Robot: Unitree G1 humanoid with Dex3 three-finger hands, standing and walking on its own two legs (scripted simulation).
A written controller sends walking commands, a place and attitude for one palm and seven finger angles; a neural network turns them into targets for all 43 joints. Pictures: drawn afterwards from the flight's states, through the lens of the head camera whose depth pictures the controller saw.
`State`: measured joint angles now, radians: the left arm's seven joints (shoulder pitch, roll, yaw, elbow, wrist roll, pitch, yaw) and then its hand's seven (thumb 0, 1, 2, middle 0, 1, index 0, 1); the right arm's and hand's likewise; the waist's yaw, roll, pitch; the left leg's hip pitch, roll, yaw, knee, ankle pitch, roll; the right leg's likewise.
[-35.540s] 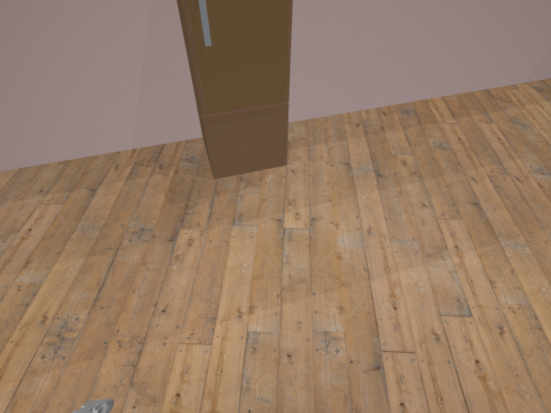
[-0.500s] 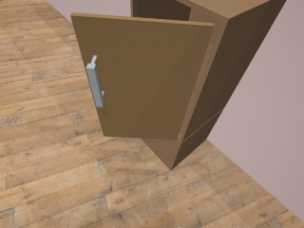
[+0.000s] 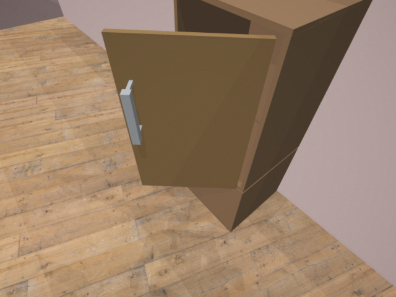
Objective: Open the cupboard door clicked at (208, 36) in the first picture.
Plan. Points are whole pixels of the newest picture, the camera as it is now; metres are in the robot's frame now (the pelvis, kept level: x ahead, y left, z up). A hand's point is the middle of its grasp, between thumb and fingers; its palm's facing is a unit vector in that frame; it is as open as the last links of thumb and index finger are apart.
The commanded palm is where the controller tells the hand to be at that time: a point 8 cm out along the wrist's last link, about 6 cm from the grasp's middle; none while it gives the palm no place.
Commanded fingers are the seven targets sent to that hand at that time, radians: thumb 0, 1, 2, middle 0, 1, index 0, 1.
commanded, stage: come to a stop and stand still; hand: left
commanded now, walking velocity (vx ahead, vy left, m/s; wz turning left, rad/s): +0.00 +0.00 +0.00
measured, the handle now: (133, 113) +0.54 +0.20 +0.06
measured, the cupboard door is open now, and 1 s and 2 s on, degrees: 48 48 48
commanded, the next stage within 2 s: look again from close up in 0.30 s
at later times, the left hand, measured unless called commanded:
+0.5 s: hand out of the picture -0.01 +0.15 -0.16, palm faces +0.02 -0.98 -0.21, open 7.4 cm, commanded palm none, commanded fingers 0.00 0.90 0.90 -0.20 -0.30 -0.20 -0.30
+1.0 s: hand out of the picture -0.01 +0.14 -0.16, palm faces +0.04 -0.98 -0.20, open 7.3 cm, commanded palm +0.08 +0.19 -0.06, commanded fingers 0.00 0.88 0.89 -0.20 -0.31 -0.20 -0.31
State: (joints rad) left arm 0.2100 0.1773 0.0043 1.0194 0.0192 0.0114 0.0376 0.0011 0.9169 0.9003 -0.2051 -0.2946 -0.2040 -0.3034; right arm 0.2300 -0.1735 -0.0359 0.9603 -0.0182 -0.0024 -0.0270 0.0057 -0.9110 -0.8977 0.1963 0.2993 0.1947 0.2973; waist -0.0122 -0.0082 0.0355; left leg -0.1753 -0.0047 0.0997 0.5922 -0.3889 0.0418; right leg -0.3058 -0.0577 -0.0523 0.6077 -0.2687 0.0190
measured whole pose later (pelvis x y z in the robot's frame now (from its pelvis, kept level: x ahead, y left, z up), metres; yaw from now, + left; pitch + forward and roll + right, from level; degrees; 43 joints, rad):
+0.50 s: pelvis -0.01 -0.02 +0.01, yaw +0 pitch -2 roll +1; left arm 0.29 0.15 -0.02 1.10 0.01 -0.01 0.02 0.01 0.90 0.90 -0.20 -0.29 -0.20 -0.30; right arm 0.33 -0.18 0.00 1.10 -0.02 -0.01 -0.02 0.00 -0.91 -0.90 0.20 0.30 0.19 0.30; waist 0.00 0.02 0.04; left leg -0.12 0.00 0.09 0.43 -0.28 0.01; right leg -0.25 -0.04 -0.07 0.46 -0.18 -0.01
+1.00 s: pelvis -0.01 -0.04 +0.01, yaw +1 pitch -2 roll +0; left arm 0.29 0.15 -0.01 1.11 0.01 -0.02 0.03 0.01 0.92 0.90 -0.20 -0.29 -0.20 -0.30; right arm 0.32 -0.13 0.00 1.13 -0.02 -0.01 -0.02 0.00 -0.90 -0.90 0.20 0.30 0.19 0.30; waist 0.00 0.00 0.03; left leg -0.10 0.03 0.07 0.42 -0.27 -0.01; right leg -0.22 -0.01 -0.09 0.43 -0.17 -0.03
